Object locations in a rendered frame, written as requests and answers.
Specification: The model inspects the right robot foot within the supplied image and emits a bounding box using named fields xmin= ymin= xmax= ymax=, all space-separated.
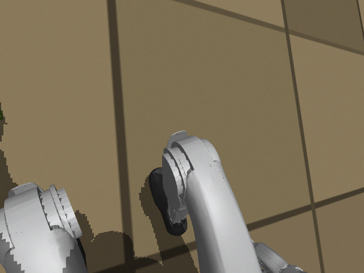
xmin=149 ymin=167 xmax=187 ymax=236

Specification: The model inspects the left robot foot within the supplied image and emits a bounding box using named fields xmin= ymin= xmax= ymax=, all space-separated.
xmin=77 ymin=238 xmax=87 ymax=268

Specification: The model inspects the right robot hand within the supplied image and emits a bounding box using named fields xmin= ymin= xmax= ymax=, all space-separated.
xmin=252 ymin=240 xmax=290 ymax=273

